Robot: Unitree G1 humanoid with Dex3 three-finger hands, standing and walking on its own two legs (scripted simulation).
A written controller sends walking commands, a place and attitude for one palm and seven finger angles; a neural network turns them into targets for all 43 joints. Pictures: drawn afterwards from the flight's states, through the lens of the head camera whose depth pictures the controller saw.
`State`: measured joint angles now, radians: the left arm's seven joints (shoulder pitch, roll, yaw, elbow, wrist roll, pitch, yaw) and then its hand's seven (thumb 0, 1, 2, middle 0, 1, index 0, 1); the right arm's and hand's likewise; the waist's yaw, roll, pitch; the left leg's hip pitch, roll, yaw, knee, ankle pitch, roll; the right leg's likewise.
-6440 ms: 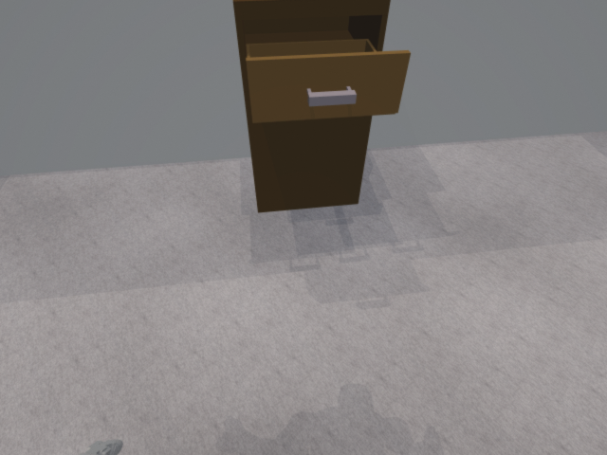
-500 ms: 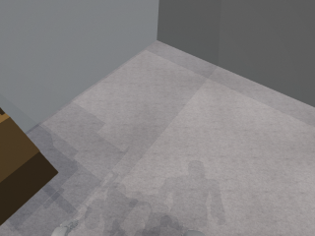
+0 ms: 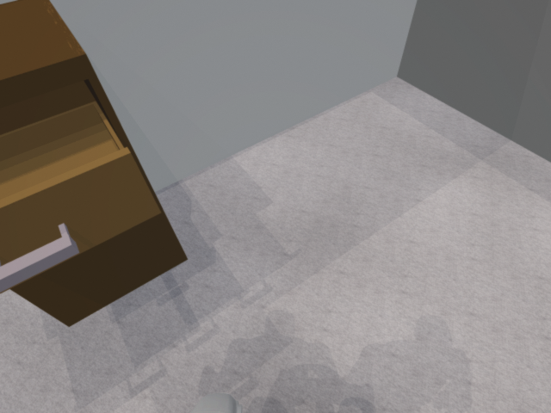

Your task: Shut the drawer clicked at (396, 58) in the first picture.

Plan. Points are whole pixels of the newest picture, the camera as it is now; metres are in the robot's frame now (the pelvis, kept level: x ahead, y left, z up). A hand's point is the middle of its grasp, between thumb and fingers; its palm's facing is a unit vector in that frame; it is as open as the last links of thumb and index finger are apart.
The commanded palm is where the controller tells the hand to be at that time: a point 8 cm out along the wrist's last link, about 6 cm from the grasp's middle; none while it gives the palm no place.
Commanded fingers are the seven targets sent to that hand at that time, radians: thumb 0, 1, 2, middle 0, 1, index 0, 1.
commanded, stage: turn to face it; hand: left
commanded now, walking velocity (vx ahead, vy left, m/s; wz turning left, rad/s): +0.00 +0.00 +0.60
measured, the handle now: (32, 253) +0.36 +0.45 -0.02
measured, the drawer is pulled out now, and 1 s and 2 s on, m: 0.30 0.30 0.30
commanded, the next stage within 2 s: take the last steps up to it in 0.86 s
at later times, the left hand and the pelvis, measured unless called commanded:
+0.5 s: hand out of the picture +0.04 +0.29 -0.16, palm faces +0.30 -0.92 -0.25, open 7.4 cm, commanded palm none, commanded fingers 0.00 0.90 0.90 -0.20 -0.30 -0.20 -0.30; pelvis +0.00 +0.05 +0.00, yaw +16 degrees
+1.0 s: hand out of the picture -0.08 +0.22 -0.16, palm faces +0.52 -0.82 -0.24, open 7.4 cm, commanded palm none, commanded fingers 0.00 0.90 0.90 -0.20 -0.30 -0.20 -0.30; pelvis -0.02 +0.02 +0.00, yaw +31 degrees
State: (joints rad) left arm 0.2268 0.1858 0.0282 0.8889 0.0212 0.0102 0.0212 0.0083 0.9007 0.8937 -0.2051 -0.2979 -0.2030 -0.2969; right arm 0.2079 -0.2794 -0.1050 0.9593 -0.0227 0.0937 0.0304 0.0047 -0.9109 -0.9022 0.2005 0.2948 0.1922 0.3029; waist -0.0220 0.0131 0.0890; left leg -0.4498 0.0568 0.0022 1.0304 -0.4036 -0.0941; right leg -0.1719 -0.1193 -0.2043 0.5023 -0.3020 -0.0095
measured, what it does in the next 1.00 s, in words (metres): steps on the spot, turning left: left foot, then right foot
